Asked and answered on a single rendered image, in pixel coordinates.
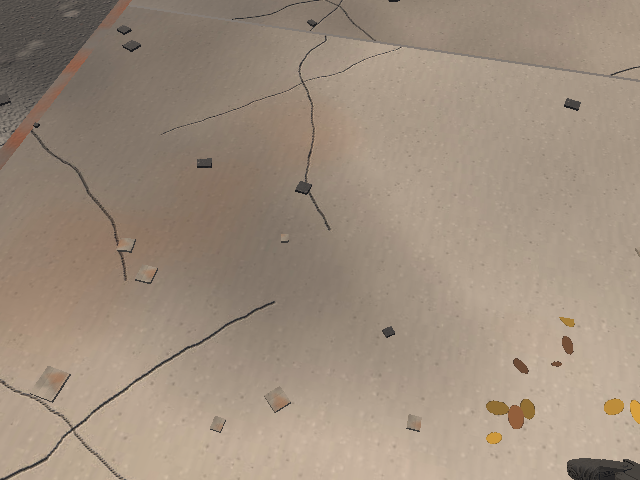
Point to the robot right hand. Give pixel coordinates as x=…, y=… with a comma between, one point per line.
x=597, y=469

